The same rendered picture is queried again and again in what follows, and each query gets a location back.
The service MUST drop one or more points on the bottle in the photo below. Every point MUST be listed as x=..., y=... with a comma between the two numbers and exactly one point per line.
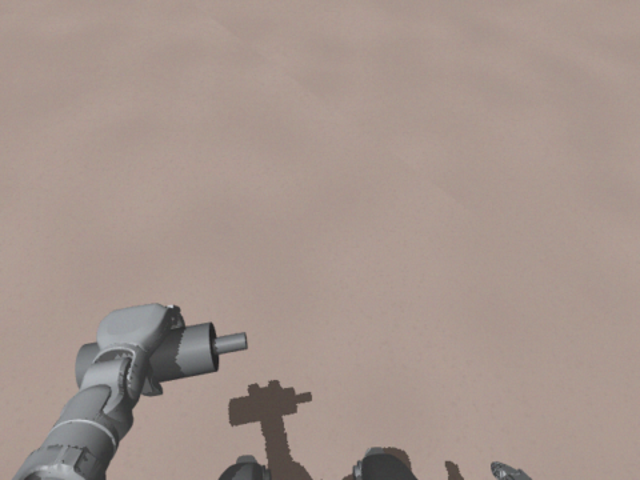
x=185, y=352

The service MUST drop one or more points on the left robot hand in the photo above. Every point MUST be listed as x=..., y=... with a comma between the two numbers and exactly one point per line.
x=144, y=326

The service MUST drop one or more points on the right robot hand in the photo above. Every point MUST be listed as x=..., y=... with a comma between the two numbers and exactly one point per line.
x=504, y=472

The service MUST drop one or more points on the left robot arm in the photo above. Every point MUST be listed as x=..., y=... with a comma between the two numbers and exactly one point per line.
x=85, y=438

